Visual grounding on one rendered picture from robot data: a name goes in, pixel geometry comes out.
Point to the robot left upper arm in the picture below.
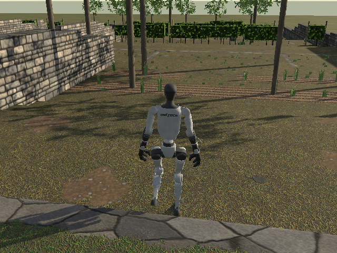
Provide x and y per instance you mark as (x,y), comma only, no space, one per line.
(150,119)

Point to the right robot hand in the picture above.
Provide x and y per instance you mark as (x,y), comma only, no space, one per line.
(197,160)

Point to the left robot hand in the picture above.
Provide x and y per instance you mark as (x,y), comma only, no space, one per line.
(143,152)

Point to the left robot thigh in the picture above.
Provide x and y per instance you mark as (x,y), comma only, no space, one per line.
(156,155)

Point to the left robot forearm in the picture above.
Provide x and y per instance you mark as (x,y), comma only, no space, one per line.
(144,140)

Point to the robot right upper arm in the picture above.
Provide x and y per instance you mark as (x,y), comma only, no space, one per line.
(188,121)

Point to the robot right foot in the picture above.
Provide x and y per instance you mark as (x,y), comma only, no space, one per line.
(176,211)

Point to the right robot forearm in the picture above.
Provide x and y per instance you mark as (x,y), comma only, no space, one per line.
(194,143)

